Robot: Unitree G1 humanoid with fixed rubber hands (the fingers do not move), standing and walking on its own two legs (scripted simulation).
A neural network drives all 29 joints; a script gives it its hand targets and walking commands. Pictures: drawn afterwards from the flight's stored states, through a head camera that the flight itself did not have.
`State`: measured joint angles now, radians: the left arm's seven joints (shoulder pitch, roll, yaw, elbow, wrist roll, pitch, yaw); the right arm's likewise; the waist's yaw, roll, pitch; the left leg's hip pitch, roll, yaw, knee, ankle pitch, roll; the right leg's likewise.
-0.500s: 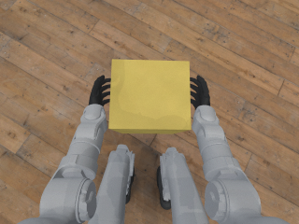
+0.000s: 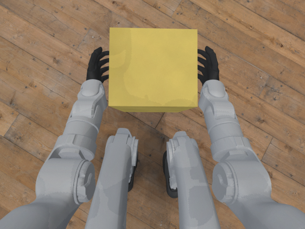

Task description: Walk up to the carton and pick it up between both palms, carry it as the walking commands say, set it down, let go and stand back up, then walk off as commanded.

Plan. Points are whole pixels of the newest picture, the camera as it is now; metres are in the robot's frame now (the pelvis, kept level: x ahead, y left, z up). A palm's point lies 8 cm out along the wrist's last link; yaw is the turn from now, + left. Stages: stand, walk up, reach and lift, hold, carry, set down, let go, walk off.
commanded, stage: set down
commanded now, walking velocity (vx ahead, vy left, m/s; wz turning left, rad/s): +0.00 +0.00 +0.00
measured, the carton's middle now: (152, 80) +0.48 +0.01 -0.18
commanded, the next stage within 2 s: none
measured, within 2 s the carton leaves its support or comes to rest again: rests again in 1.42 s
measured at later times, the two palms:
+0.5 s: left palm (104, 78) +0.48 +0.16 -0.19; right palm (199, 78) +0.49 -0.13 -0.18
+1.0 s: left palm (109, 79) +0.50 +0.16 -0.26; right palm (193, 78) +0.51 -0.13 -0.25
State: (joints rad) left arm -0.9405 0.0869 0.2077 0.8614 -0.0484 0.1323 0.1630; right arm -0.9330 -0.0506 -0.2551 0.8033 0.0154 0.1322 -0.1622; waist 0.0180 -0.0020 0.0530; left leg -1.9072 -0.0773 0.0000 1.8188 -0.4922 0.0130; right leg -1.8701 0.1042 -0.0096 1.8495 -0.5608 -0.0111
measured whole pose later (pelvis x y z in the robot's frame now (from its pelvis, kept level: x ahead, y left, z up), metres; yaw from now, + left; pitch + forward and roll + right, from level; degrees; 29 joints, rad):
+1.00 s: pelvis -0.02 +0.00 -0.11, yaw -1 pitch +24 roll +0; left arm -1.31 0.26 0.09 0.92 -0.19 0.15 0.19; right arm -1.32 -0.21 -0.14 0.88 0.17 0.15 -0.21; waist 0.03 -0.02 0.53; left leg -2.08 -0.08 0.01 2.18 -0.53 -0.01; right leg -2.05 0.13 -0.04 2.21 -0.58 -0.01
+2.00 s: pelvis -0.01 +0.00 -0.13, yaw -1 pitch +32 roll +1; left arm -1.31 0.20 0.21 1.16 -0.08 0.09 0.14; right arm -1.27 -0.15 -0.27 1.05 0.05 0.09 -0.17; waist 0.03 -0.03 0.28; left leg -2.26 -0.08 0.02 2.22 -0.52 -0.01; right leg -2.24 0.14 -0.03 2.25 -0.57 0.00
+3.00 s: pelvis +0.01 +0.01 -0.11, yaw -2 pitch +36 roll -1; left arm -1.14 0.30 0.10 0.96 -0.20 -0.01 0.10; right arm -1.11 -0.23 -0.10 0.89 0.18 0.02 -0.14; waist 0.03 -0.01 0.30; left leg -2.26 -0.08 0.02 2.18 -0.56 0.01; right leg -2.22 0.14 -0.03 2.21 -0.61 0.01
